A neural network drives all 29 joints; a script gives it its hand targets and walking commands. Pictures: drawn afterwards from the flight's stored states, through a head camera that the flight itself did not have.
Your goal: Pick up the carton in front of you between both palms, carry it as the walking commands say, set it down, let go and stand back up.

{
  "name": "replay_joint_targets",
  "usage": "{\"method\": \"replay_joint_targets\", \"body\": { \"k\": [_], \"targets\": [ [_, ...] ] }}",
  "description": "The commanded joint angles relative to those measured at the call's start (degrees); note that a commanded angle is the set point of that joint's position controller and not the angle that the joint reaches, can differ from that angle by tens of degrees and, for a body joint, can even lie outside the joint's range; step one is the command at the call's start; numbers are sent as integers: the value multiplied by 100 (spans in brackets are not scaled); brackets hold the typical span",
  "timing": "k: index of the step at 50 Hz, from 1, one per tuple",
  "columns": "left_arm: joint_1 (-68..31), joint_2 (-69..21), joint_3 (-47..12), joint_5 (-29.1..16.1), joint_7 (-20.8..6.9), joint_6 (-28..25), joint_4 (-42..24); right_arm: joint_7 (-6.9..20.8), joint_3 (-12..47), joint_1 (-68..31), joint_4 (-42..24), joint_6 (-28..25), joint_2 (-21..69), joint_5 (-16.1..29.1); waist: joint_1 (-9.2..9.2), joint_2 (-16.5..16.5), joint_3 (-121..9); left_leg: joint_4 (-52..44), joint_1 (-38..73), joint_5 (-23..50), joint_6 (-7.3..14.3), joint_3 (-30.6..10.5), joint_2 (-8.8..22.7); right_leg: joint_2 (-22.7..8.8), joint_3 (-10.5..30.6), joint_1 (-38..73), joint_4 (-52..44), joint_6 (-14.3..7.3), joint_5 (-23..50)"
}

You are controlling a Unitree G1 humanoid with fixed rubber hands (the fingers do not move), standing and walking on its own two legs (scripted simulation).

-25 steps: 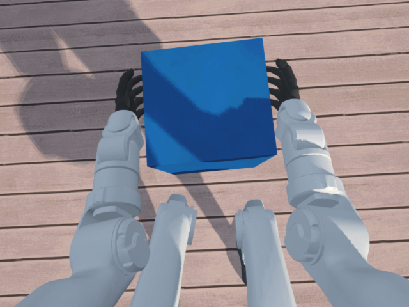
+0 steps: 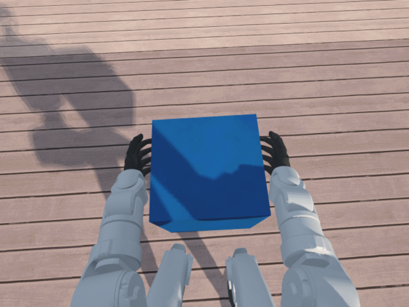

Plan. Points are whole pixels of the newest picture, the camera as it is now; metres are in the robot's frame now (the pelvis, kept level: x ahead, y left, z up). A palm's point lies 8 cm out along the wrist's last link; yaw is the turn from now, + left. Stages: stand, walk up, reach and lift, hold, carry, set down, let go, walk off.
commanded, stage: reach and lift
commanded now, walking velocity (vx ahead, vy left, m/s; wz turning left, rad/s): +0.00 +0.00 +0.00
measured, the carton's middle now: (207, 181) +0.39 +0.02 -0.12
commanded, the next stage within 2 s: hold in 1.72 s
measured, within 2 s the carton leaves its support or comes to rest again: neither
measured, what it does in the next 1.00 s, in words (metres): rises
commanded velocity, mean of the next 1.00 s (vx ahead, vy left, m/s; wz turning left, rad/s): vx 0.00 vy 0.00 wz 0.00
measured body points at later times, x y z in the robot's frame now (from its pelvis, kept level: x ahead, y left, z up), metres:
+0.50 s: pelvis +0.05 +0.00 +0.13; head +0.08 +0.01 +0.58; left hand +0.37 +0.16 +0.10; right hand +0.37 -0.14 +0.10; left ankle +0.07 +0.13 -0.59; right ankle +0.06 -0.12 -0.59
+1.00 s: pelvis +0.04 +0.01 +0.15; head +0.02 +0.01 +0.60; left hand +0.35 +0.16 +0.17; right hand +0.35 -0.15 +0.17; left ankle +0.07 +0.13 -0.59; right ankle +0.06 -0.12 -0.59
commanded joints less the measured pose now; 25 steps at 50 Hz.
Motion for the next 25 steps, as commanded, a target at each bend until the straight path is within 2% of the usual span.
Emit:
{"method": "replay_joint_targets", "body": {
  "k": [1, 15, 25],
  "targets": [
    [-3134, -5990, -3433, -629, -1377, -71, 125, 1297, 3111, -2874, 81, -81, 6245, 629, 46, -42, -3640, -1250, 2845, 1309, 134, 610, -380, 317, -459, 2592, -1432, -112, 1189],
    [-1641, -6034, -3668, -431, -1398, -66, -67, 1353, 3354, -1445, -325, -54, 6195, 512, -73, 10, -2582, -3034, 4941, 2305, 204, 258, -200, 113, -172, 4686, -3201, -152, 2229],
    [-837, -6056, -4078, -555, -1499, 501, -600, 1534, 3714, -636, -887, 537, 6212, 632, -112, 77, -1620, -4339, 6508, 2998, 191, 116, -59, -11, -72, 6249, -4479, -143, 2944]
  ]
}}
